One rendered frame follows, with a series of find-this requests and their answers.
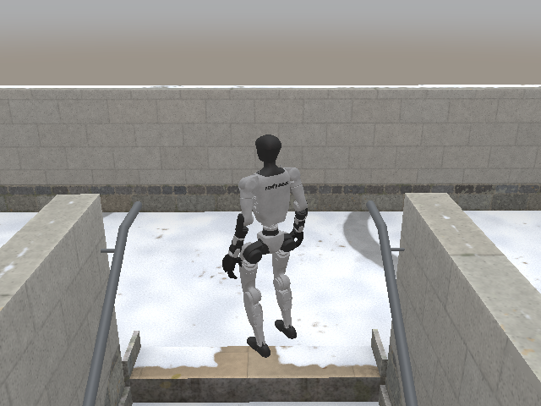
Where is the robot right foot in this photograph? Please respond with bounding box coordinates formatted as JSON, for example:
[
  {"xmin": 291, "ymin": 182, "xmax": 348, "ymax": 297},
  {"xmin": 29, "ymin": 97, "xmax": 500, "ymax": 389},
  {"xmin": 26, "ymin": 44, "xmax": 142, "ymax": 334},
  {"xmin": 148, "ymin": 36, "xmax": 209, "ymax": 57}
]
[{"xmin": 275, "ymin": 320, "xmax": 297, "ymax": 339}]

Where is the right robot hand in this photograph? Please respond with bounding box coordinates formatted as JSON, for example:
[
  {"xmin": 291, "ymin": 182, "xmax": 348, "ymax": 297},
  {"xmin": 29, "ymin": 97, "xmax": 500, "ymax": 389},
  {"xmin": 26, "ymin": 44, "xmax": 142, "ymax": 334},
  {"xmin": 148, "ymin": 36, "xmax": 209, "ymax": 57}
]
[{"xmin": 289, "ymin": 228, "xmax": 303, "ymax": 250}]

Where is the right robot upper arm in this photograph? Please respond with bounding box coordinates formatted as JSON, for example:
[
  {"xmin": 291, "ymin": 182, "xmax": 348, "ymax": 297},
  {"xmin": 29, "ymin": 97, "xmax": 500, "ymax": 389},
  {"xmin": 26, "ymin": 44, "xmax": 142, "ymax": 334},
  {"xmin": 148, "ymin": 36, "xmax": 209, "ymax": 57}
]
[{"xmin": 284, "ymin": 167, "xmax": 308, "ymax": 211}]

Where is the right robot forearm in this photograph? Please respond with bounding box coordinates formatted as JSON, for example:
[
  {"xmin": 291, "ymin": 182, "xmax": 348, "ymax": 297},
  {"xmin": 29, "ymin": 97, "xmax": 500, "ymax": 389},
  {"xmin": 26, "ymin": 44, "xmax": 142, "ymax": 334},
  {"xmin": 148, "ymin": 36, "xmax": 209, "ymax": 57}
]
[{"xmin": 293, "ymin": 203, "xmax": 308, "ymax": 233}]

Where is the left robot forearm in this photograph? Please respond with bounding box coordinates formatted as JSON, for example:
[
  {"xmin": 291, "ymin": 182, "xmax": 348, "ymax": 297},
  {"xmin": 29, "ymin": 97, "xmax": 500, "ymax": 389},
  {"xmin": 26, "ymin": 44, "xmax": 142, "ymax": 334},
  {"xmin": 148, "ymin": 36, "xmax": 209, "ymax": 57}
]
[{"xmin": 228, "ymin": 214, "xmax": 249, "ymax": 258}]

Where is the left robot upper arm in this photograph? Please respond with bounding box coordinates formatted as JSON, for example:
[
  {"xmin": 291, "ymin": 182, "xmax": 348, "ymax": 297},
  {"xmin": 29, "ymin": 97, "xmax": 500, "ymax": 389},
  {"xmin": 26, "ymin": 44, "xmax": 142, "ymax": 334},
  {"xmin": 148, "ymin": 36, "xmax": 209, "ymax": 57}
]
[{"xmin": 238, "ymin": 175, "xmax": 257, "ymax": 226}]

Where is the left robot thigh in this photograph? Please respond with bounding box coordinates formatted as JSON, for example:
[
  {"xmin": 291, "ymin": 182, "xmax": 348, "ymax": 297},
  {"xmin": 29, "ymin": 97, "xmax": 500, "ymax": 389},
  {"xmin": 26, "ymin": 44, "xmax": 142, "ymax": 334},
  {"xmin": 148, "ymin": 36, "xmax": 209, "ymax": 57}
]
[{"xmin": 239, "ymin": 240, "xmax": 264, "ymax": 305}]

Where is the left robot hand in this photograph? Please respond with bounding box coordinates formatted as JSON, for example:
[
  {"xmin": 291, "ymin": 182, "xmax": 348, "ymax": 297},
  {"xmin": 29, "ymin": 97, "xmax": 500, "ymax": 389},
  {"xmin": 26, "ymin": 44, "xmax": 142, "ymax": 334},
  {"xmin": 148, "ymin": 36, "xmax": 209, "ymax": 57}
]
[{"xmin": 222, "ymin": 254, "xmax": 242, "ymax": 279}]

